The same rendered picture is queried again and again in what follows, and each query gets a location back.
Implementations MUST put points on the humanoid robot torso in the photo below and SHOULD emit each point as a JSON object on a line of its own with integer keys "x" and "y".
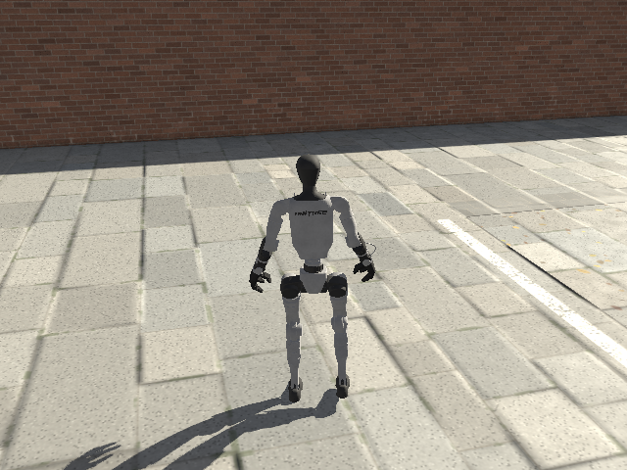
{"x": 311, "y": 224}

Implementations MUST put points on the robot left forearm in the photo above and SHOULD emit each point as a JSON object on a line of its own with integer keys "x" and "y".
{"x": 262, "y": 259}

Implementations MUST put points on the right robot shin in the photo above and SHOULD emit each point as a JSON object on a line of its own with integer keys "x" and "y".
{"x": 341, "y": 345}

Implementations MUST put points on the robot right upper arm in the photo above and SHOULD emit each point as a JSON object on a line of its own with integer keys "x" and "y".
{"x": 341, "y": 204}

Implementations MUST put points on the robot left upper arm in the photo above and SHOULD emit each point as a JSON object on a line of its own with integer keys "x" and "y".
{"x": 279, "y": 208}

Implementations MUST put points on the robot right forearm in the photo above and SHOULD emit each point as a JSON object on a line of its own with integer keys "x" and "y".
{"x": 363, "y": 253}

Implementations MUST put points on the robot left hand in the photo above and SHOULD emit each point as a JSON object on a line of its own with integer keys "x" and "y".
{"x": 254, "y": 278}

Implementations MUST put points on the robot right hand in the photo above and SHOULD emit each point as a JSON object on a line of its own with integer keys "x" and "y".
{"x": 370, "y": 269}

